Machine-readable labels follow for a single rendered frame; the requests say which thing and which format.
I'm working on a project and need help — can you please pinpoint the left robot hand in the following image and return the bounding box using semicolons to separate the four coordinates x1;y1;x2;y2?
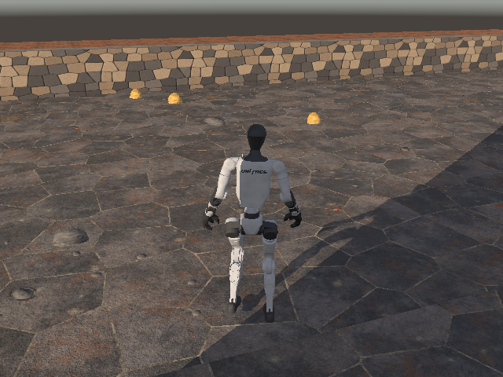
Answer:
202;212;219;230

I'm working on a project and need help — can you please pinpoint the robot right upper arm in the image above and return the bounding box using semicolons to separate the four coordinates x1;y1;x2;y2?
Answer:
271;159;292;203

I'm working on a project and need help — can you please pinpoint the humanoid robot head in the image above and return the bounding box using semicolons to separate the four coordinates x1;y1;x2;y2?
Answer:
241;124;268;162

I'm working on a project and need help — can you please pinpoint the left robot forearm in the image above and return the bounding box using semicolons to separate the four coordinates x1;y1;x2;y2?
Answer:
205;187;222;217

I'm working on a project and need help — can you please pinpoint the right robot shin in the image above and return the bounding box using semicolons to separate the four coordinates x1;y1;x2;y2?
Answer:
264;260;275;312

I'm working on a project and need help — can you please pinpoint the right robot hand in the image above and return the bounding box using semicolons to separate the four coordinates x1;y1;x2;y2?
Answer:
284;211;302;228

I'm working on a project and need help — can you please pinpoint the right robot forearm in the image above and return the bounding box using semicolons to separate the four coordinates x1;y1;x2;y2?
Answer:
285;190;299;216

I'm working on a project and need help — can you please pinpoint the robot left upper arm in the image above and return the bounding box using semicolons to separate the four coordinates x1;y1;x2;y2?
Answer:
215;157;239;199

